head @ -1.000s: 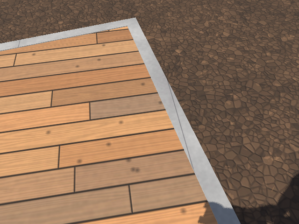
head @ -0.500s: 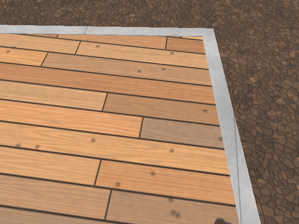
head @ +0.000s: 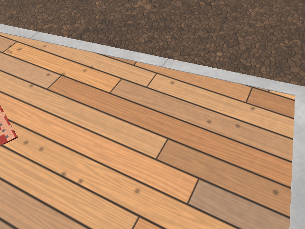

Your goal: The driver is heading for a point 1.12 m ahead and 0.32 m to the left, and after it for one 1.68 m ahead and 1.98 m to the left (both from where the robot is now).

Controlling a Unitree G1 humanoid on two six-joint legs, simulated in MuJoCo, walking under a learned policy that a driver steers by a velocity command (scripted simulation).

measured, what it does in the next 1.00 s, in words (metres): walks ahead, turning left: left foot, then right foot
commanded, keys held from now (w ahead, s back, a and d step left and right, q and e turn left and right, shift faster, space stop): w+q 0.64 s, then w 0.36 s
